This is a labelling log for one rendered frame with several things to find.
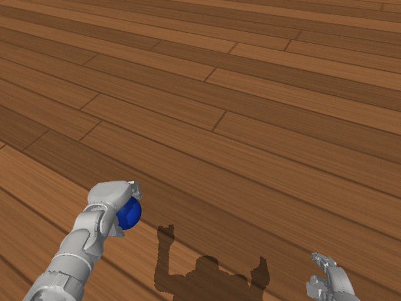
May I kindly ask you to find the left robot hand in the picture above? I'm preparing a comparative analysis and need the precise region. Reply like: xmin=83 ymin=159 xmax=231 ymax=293
xmin=87 ymin=181 xmax=142 ymax=237

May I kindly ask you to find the right robot hand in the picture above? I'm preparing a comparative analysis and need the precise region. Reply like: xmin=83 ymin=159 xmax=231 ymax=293
xmin=306 ymin=252 xmax=355 ymax=301

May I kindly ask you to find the ball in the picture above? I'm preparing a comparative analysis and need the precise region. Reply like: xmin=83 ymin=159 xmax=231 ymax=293
xmin=116 ymin=196 xmax=142 ymax=230

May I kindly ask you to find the left robot arm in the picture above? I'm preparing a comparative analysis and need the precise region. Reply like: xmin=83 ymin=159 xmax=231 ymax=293
xmin=22 ymin=201 xmax=116 ymax=301

